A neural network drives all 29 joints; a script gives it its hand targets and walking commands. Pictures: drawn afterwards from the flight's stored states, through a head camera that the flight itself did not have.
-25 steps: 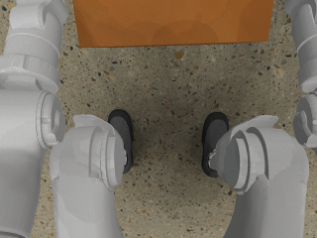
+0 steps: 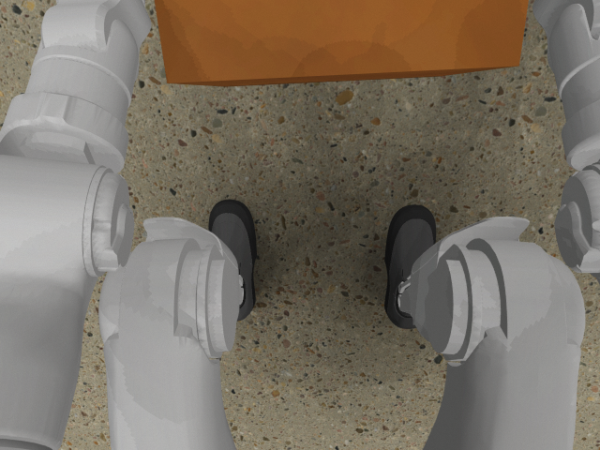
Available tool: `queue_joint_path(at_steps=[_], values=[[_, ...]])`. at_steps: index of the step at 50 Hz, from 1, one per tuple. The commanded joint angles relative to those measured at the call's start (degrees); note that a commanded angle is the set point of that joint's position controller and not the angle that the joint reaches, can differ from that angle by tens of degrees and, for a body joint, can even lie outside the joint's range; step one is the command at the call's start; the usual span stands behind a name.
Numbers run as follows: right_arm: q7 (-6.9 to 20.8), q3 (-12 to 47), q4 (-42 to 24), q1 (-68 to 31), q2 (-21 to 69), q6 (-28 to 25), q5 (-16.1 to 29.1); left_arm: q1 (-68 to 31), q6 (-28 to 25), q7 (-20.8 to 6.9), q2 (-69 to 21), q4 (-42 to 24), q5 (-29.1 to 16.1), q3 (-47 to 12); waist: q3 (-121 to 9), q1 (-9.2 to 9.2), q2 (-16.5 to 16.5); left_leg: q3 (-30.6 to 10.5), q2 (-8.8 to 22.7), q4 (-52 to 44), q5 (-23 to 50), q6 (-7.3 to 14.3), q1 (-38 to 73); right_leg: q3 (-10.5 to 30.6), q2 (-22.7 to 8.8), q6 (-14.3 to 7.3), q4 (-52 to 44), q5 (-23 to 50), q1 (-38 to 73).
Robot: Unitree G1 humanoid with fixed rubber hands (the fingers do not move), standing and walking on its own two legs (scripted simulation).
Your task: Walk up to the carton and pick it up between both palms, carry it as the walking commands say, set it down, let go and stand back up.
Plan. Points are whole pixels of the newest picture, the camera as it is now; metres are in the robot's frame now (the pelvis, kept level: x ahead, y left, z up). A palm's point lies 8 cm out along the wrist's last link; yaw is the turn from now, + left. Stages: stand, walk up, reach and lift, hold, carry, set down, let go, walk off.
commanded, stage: reach and lift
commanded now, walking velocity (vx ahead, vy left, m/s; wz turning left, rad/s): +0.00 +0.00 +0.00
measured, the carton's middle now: out of the picture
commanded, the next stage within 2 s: none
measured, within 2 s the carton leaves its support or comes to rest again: leaves its support in 0.74 s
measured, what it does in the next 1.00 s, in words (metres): stands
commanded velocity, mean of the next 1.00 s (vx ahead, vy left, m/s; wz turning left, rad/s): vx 0.00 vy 0.00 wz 0.00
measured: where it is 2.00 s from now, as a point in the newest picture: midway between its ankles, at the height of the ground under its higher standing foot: (319, 281)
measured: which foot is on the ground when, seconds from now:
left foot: down 0.00-1.00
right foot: down 0.00-1.00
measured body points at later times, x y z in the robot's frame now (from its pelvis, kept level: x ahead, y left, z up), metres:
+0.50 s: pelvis +0.00 +0.00 -0.01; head +0.38 -0.01 +0.22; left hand +0.57 +0.19 -0.20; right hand +0.57 -0.20 -0.19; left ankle +0.13 +0.15 -0.33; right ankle +0.12 -0.14 -0.33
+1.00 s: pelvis -0.01 +0.00 +0.02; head +0.36 -0.01 +0.26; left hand +0.57 +0.18 -0.13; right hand +0.57 -0.21 -0.13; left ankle +0.13 +0.15 -0.33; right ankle +0.12 -0.14 -0.33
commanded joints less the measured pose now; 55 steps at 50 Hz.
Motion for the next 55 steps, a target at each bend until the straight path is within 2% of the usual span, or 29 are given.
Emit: queue_joint_path(at_steps=[1, 3, 8, 10, 11, 12, 14, 15, 16, 17, 19, 20, 21, 23, 24, 26, 28, 32, 33, 35, 36, 37, 40, 46, 49, 50, 52, 53, 55], values=[[3.45, 4.97, -11.34, -27.60, 15.90, -1.84, 1.47, -27.22, -2.07, -4.20, -15.36, -11.35, -1.21, -4.38, -79.39, -0.25, -2.36, 8.60, -1.81, -7.44, 15.92, 3.14, 33.40, -6.45, 2.01, -1.16, -10.80, 17.66, 37.43], [5.11, 6.85, -11.59, -29.51, 22.27, -1.13, 1.43, -28.42, -1.93, -5.88, -19.72, -11.60, -0.52, -4.19, -78.84, 0.98, -3.01, 9.03, -2.04, -7.33, 15.98, 3.32, 32.42, -6.15, 2.28, -1.09, -10.62, 17.97, 38.43], [9.88, 7.64, -13.19, -34.14, 37.83, 0.46, 0.58, -33.68, -0.19, -10.80, -35.35, -14.55, 0.59, -6.89, -76.58, 0.30, -2.45, 9.79, -2.80, -7.07, 14.29, 3.65, 30.83, -7.31, 3.35, -1.78, -9.82, 16.51, 35.19], [11.38, 7.99, -13.36, -34.67, 40.59, 0.94, 0.34, -33.59, 0.65, -12.14, -38.82, -14.29, 1.07, -6.71, -74.59, 1.33, -1.96, 10.17, -2.85, -6.71, 13.64, 3.69, 29.83, -7.15, 3.36, -2.00, -9.73, 15.45, 33.66], [11.92, 7.80, -13.24, -34.36, 41.63, 0.96, -0.03, -33.33, 0.91, -12.53, -40.58, -14.01, 1.46, -6.96, -74.78, 0.41, -2.31, 9.89, -2.92, -6.83, 13.85, 3.94, 29.98, -7.83, 3.32, -2.04, -9.31, 16.16, 33.39], [12.47, 7.65, -12.85, -33.83, 42.89, 1.32, -0.22, -33.66, 1.04, -13.11, -40.96, -14.65, 1.64, -6.69, -73.94, 0.99, -2.24, 10.20, -3.03, -6.86, 13.73, 3.88, 29.50, -7.63, 3.43, -2.19, -9.51, 15.85, 32.86], [13.39, 7.12, -13.18, -32.89, 45.46, 1.85, -0.60, -33.88, 1.41, -13.95, -43.22, -15.52, 1.57, -6.32, -74.14, 0.23, -2.55, 10.10, -3.10, -6.63, 14.33, 4.42, 29.02, -8.06, 3.59, -2.24, -9.19, 16.31, 31.43], [13.81, 6.89, -13.86, -33.09, 46.34, 1.93, -0.41, -33.93, 1.59, -14.27, -44.04, -16.67, 1.47, -6.60, -75.25, 0.61, -1.89, 9.89, -3.37, -7.03, 15.36, 4.40, 29.96, -8.44, 3.70, -2.44, -8.79, 17.02, 31.51], [14.04, 6.60, -13.17, -32.37, 46.36, 1.94, -0.82, -33.75, 1.87, -14.57, -45.45, -15.99, 1.56, -6.78, -74.82, -0.63, -1.80, 9.73, -3.27, -6.90, 15.30, 4.32, 30.24, -8.84, 3.60, -2.69, -8.94, 16.75, 30.61], [14.30, 6.89, -14.09, -32.90, 47.10, 2.06, -0.66, -33.28, 1.93, -14.65, -45.65, -15.76, 1.88, -6.32, -74.65, 0.53, -1.62, 10.10, -3.49, -6.66, 15.72, 4.42, 30.27, -8.51, 3.54, -2.56, -8.87, 16.82, 30.21], [14.61, 6.57, -15.27, -33.45, 47.27, 2.24, -0.72, -34.08, 2.23, -14.92, -46.25, -17.21, 1.42, -6.36, -75.36, -0.19, -1.38, 9.74, -3.38, -7.03, 15.51, 4.63, 30.70, -8.97, 3.61, -2.67, -8.82, 16.18, 29.31], [14.72, 6.98, -15.63, -33.87, 47.23, 2.31, -0.28, -34.34, 2.34, -14.87, -45.47, -17.24, 1.52, -6.50, -75.87, 0.69, -1.61, 9.75, -3.33, -7.06, 15.66, 4.49, 31.89, -9.01, 3.44, -2.62, -8.67, 16.12, 29.57], [14.69, 7.14, -17.05, -34.61, 46.91, 2.12, -0.19, -34.22, 2.38, -14.95, -46.74, -17.92, 1.40, -6.62, -76.99, -0.42, -1.28, 9.68, -3.47, -6.82, 16.43, 4.62, 32.11, -9.12, 3.56, -2.75, -8.81, 16.92, 29.64], [14.72, 7.74, -18.29, -34.86, 47.31, 2.15, 0.05, -34.60, 2.53, -14.80, -47.04, -18.21, 1.13, -6.96, -78.51, -0.58, -2.40, 9.64, -3.57, -6.72, 16.44, 4.84, 33.06, -9.65, 3.41, -2.63, -8.48, 16.91, 30.29], [14.49, 7.61, -17.99, -34.64, 47.20, 2.34, 0.18, -35.05, 2.58, -14.69, -47.03, -19.07, 1.14, -7.40, -79.23, 0.02, -1.31, 10.02, -3.75, -6.75, 16.49, 4.56, 32.92, -9.44, 3.59, -2.73, -8.67, 16.83, 30.32], [14.23, 8.51, -19.69, -35.35, 47.35, 2.48, 1.05, -35.92, 2.57, -14.34, -46.33, -21.14, 0.40, -7.82, -82.80, 0.12, -1.85, 9.82, -3.61, -6.39, 17.87, 4.61, 34.66, -9.32, 3.47, -2.75, -8.33, 18.67, 33.02], [13.89, 9.34, -22.23, -36.48, 46.57, 2.28, 1.71, -37.90, 2.56, -13.86, -46.83, -23.57, -0.92, -9.32, -88.74, -0.87, -2.16, 9.94, -3.71, -6.50, 19.69, 4.51, 37.68, -10.29, 3.56, -2.54, -8.04, 20.50, 35.27], [12.48, 10.49, -27.39, -38.89, 46.47, 2.35, 3.10, -40.50, 2.45, -12.60, -45.73, -29.25, -2.21, -10.63, -99.63, 0.20, -1.82, 10.86, -3.86, -6.11, 23.37, 4.11, 43.28, -10.07, 3.94, -2.14, -8.60, 24.52, 42.05], [12.12, 10.61, -29.17, -39.21, 45.77, 2.10, 3.44, -39.86, 2.62, -12.40, -46.74, -29.57, -2.63, -10.88, -102.42, -0.39, -1.55, 11.06, -4.08, -6.18, 23.60, 4.16, 43.82, -10.43, 4.30, -2.02, -8.65, 24.76, 43.30], [11.61, 11.36, -31.04, -38.65, 47.14, 2.66, 3.82, -41.68, 2.42, -11.75, -45.39, -34.13, -3.66, -11.21, -108.23, -0.10, -2.97, 11.44, -4.33, -6.24, 25.93, 4.15, 46.39, -10.44, 4.64, -1.65, -8.91, 27.40, 47.35], [11.35, 11.96, -32.99, -39.57, 47.42, 2.73, 4.67, -41.36, 2.71, -11.42, -45.56, -35.34, -3.26, -10.99, -110.83, 1.26, -2.17, 11.68, -4.30, -6.39, 26.59, 4.14, 47.72, -10.11, 4.60, -1.53, -9.18, 28.39, 48.89], [11.18, 12.30, -34.03, -39.93, 47.73, 3.10, 4.87, -42.50, 2.76, -11.19, -44.89, -37.35, -3.85, -11.24, -112.42, 0.86, -2.88, 11.95, -4.59, -6.60, 26.83, 4.21, 47.84, -10.10, 4.81, -1.59, -9.27, 28.98, 50.27], [10.81, 11.60, -32.97, -39.90, 47.01, 3.82, 4.00, -42.90, 3.68, -11.03, -45.58, -36.64, -3.92, -11.39, -110.23, 0.58, -2.46, 12.35, -4.61, -7.61, 23.17, 4.02, 45.74, -10.02, 5.03, -1.76, -10.31, 25.68, 49.32], [11.92, 9.51, -27.14, -40.98, 49.91, 5.27, 1.55, -41.15, 5.37, -12.04, -47.04, -29.11, -0.52, -7.96, -97.14, 3.37, -2.68, 12.21, -4.11, -11.35, 13.04, 4.33, 40.98, -10.41, 4.76, -1.96, -13.05, 13.75, 41.72], [13.08, 7.95, -25.06, -39.84, 51.64, 6.07, -0.10, -39.66, 6.35, -13.31, -49.55, -26.69, 0.65, -6.60, -94.36, 2.32, -3.46, 11.80, -4.31, -12.68, 10.64, 4.50, 38.77, -10.66, 5.02, -2.23, -14.18, 11.51, 41.00], [13.49, 7.45, -22.52, -38.03, 53.57, 6.72, -0.53, -39.76, 6.62, -13.66, -49.45, -26.02, 1.56, -6.32, -93.65, 3.19, -2.84, 12.17, -4.05, -12.53, 10.75, 4.42, 38.93, -10.41, 5.00, -2.38, -14.16, 11.37, 39.84], [14.06, 6.22, -23.01, -37.25, 54.32, 7.28, -1.71, -39.51, 7.15, -14.47, -51.93, -26.69, 1.38, -6.16, -96.45, 1.23, -2.98, 11.78, -4.49, -12.71, 11.66, 4.35, 40.40, -10.72, 5.28, -2.49, -14.35, 12.11, 41.08], [14.16, 6.46, -24.78, -38.16, 54.80, 7.46, -1.60, -39.91, 7.61, -14.82, -52.56, -27.88, 1.72, -5.80, -99.57, 1.82, -2.41, 12.10, -4.74, -12.85, 13.01, 4.09, 41.64, -10.57, 5.35, -2.41, -14.65, 13.54, 42.87], [14.47, 6.86, -27.00, -38.55, 55.75, 7.89, -1.38, -40.86, 7.92, -15.31, -54.13, -30.71, 0.94, -6.26, -104.65, 1.52, -2.21, 12.08, -5.16, -12.61, 16.03, 4.14, 42.94, -10.70, 5.55, -2.26, -14.30, 16.60, 45.31]])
